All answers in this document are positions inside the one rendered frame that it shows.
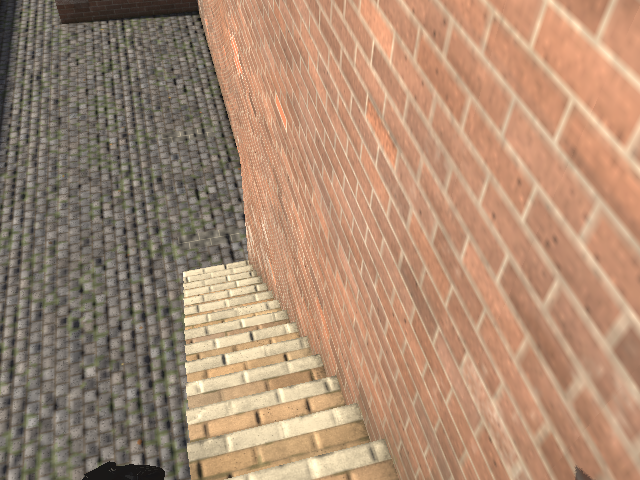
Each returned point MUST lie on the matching stairs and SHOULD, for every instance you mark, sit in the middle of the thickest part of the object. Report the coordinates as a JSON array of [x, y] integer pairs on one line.
[[261, 406]]

